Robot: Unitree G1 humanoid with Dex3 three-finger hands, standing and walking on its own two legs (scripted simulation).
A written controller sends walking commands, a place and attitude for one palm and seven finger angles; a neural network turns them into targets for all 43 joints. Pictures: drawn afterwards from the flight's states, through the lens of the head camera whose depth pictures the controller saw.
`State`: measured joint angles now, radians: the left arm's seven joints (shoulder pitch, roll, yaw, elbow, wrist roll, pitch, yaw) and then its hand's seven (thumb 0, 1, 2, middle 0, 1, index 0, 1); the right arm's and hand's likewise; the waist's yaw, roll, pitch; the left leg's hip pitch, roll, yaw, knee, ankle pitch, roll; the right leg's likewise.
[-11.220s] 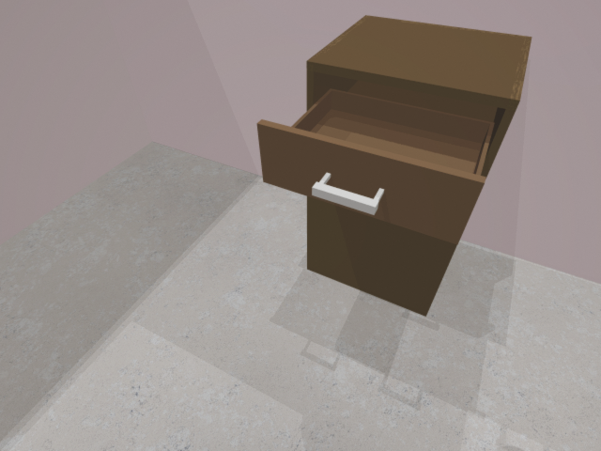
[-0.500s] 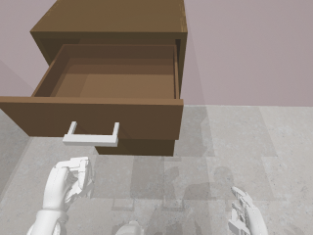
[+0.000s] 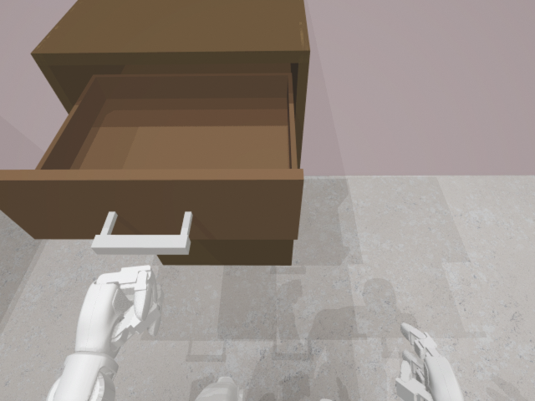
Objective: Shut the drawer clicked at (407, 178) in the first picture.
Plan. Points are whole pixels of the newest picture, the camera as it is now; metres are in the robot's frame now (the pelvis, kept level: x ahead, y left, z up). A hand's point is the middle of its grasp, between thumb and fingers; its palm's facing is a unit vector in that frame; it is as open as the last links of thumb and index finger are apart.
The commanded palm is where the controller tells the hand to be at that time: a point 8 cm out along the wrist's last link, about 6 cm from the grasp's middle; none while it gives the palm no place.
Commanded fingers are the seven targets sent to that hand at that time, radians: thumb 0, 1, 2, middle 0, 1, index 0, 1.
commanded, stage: bring the fist close to the handle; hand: left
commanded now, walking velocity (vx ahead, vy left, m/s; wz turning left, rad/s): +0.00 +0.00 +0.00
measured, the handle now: (145, 231) +0.35 +0.20 +0.06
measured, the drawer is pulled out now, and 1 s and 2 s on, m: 0.28 0.23 0.11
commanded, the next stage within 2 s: push the drawer shut in 0.02 s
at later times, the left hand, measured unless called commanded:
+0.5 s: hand (159, 279) +0.27 +0.16 +0.06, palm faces -0.01 -1.00 -0.06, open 3.3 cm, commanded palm +0.26 +0.22 +0.06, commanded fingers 0.00 0.90 0.90 -1.40 -1.60 -1.40 -1.60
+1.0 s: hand (164, 244) +0.33 +0.17 +0.06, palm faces +0.00 -1.00 -0.05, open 3.3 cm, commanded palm +0.31 +0.22 +0.06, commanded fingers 0.00 0.90 0.90 -1.40 -1.60 -1.40 -1.60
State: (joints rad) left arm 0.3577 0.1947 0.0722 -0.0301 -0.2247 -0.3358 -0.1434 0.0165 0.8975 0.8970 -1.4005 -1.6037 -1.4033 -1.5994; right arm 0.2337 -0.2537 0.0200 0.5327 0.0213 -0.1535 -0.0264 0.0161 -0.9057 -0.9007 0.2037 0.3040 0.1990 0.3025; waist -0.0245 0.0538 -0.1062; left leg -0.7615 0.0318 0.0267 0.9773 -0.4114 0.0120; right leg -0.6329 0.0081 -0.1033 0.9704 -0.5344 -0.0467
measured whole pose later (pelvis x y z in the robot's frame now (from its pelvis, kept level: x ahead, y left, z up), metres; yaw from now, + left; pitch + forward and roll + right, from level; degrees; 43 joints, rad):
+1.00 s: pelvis -0.01 +0.00 +0.00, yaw +0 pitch +12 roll -1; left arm -0.13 0.24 0.16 0.40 -0.21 -0.35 -0.15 0.04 0.81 0.89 -1.40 -1.60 -1.40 -1.60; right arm 0.22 -0.26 0.03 0.62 0.02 -0.11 -0.03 0.01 -0.91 -0.90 0.20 0.30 0.20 0.30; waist -0.04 0.04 -0.08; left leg -0.78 0.04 0.03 0.96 -0.38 0.01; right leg -0.65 0.01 -0.10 0.95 -0.51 -0.05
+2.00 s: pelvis -0.01 +0.01 -0.01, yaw -2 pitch +16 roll -2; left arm -0.63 0.33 0.29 0.92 -0.13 -0.40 -0.13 0.05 0.82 0.89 -1.40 -1.60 -1.40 -1.60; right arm 0.31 -0.26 0.02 0.66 0.01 -0.01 0.01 0.01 -0.91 -0.90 0.20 0.30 0.20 0.30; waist -0.10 0.04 -0.10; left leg -0.89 0.05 0.04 1.00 -0.40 0.02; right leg -0.77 0.03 -0.08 0.99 -0.51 -0.04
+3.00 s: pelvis -0.01 +0.02 -0.03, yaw -3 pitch +25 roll -5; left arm -1.12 0.58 0.40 1.30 0.01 -0.34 -0.12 -0.01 0.69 0.93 -1.40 -1.60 -1.40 -1.60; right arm 0.41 -0.26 0.05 0.66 -0.05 0.05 0.03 0.01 -0.91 -0.90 0.20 0.30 0.20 0.30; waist -0.22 0.05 -0.10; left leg -1.15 0.07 0.00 1.12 -0.43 0.03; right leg -0.99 0.05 -0.12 1.05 -0.51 -0.04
